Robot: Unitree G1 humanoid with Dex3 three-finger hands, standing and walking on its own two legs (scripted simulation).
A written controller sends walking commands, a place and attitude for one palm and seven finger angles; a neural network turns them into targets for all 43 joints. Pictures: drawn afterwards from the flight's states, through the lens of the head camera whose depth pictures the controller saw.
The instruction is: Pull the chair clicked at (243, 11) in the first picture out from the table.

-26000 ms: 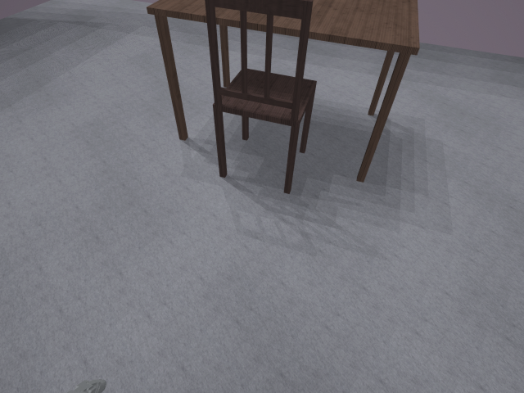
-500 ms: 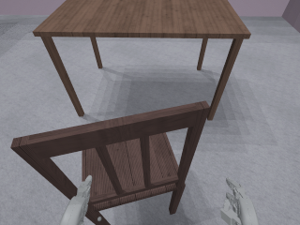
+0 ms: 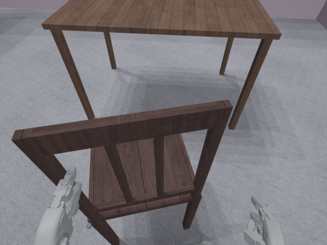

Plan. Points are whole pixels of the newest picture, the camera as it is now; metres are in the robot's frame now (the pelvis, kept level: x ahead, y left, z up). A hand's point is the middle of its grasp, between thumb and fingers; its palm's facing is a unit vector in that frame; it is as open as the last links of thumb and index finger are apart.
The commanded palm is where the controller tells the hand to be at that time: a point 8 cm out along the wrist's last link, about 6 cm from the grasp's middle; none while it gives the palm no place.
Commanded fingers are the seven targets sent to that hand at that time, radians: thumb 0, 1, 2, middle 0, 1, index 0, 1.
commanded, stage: draw the hand back to the body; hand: left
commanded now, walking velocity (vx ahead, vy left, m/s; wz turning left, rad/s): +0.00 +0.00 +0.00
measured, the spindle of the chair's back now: (121, 177) +0.29 +0.14 -0.01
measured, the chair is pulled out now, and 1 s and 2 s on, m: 0.56 0.56 0.55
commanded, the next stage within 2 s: step back with the hand held close in 1.32 s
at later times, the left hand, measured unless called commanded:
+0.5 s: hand (71, 211) +0.17 +0.18 +0.11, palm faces +0.07 -0.93 -0.35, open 15.4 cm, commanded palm +0.14 +0.26 +0.16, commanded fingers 0.00 0.14 0.53 -0.09 -0.14 -0.09 -0.14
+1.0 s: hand (47, 193) +0.19 +0.23 +0.12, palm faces +0.21 -0.84 -0.50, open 8.1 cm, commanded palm +0.18 +0.29 +0.24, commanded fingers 0.00 0.90 0.90 -0.20 -0.30 -0.20 -0.30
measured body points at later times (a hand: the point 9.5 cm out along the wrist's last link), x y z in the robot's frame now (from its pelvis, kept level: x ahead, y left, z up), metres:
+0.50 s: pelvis +0.01 +0.00 +0.03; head -0.01 -0.02 +0.48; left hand +0.16 +0.23 +0.13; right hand +0.18 -0.23 -0.04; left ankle -0.02 +0.14 -0.68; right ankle +0.05 -0.12 -0.68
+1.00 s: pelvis +0.04 -0.01 +0.06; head +0.04 -0.04 +0.51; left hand +0.17 +0.27 +0.15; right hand +0.23 -0.23 -0.03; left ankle -0.02 +0.14 -0.68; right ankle +0.05 -0.12 -0.68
